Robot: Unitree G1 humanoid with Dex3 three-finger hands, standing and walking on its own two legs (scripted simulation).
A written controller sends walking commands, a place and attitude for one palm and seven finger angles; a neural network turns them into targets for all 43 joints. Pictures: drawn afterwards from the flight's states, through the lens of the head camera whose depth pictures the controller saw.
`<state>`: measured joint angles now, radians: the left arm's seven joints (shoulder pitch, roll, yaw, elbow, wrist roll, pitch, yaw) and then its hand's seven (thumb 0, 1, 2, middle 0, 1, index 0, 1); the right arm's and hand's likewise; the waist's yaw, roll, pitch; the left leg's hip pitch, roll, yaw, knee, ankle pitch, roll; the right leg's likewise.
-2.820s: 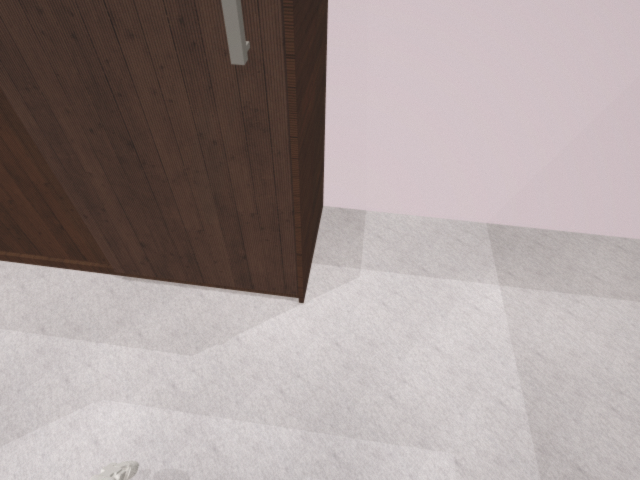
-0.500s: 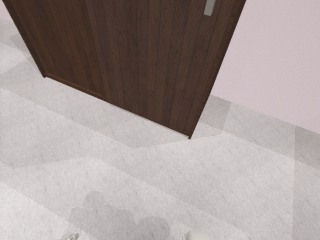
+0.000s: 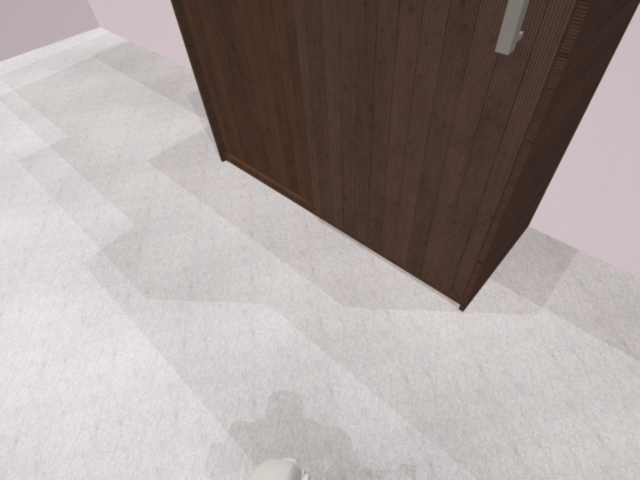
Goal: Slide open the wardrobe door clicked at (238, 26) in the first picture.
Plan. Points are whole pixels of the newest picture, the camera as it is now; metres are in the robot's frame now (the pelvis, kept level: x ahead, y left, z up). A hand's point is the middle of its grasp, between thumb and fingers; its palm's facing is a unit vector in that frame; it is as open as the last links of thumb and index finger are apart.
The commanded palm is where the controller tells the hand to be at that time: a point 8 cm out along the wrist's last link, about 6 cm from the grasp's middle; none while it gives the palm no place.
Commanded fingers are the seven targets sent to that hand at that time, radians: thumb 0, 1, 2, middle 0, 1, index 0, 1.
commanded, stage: walk to a spot facing it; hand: right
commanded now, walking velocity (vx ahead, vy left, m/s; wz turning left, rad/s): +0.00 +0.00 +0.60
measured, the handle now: out of the picture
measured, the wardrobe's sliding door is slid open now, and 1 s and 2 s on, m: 0.00 0.00 0.00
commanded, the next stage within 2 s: none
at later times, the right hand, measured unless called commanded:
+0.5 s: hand (406, 479) +0.16 -0.10 -0.16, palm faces -0.30 +0.93 -0.23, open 7.4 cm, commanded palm none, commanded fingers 0.00 -0.90 -0.90 0.20 0.30 0.20 0.30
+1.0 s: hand (403, 385) +0.31 -0.11 -0.19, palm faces -0.49 +0.86 -0.16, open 7.4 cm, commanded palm none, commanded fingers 0.00 -0.90 -0.90 0.20 0.30 0.20 0.30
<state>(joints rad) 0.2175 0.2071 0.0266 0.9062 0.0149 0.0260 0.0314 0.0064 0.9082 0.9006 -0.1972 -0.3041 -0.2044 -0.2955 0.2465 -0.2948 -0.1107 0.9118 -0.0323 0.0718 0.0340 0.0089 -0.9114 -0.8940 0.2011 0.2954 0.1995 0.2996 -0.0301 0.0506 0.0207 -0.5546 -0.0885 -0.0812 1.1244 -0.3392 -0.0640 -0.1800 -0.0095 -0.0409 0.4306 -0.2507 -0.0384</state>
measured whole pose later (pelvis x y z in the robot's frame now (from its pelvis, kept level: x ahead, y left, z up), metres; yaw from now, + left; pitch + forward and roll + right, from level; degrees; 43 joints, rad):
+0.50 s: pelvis +0.01 +0.05 -0.01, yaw +19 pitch +0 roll +0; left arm 0.31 0.25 0.07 1.00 0.03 0.05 -0.01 0.01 0.91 0.90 -0.19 -0.30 -0.20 -0.29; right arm 0.20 -0.19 -0.06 0.91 -0.01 0.00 0.02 0.01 -0.91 -0.89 0.20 0.30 0.20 0.30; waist 0.02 -0.04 0.03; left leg -0.20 -0.02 0.04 0.52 -0.33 0.03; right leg -0.46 -0.13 -0.09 1.09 -0.41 0.06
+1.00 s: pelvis +0.20 +0.06 -0.01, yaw +36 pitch -2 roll +2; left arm 0.21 0.15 0.02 0.92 0.02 -0.07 0.01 0.00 0.91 0.90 -0.20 -0.30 -0.20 -0.30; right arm 0.34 -0.24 -0.10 1.03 -0.03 0.02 0.04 0.01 -0.91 -0.89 0.20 0.30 0.20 0.30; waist -0.04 0.05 0.04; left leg -0.46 0.03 0.02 1.25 -0.31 0.01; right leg -0.24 -0.09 -0.21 0.53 -0.25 -0.04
